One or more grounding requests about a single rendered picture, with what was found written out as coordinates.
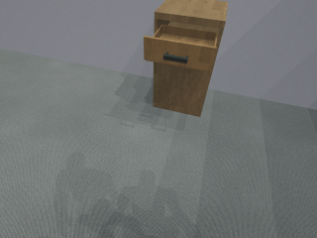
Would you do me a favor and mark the cabinet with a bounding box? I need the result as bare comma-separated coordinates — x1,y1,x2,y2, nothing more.
153,0,228,117

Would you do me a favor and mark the drawer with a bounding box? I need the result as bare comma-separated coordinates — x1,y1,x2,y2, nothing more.
144,24,218,72

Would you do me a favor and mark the handle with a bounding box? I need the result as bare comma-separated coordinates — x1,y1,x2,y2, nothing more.
163,52,189,63

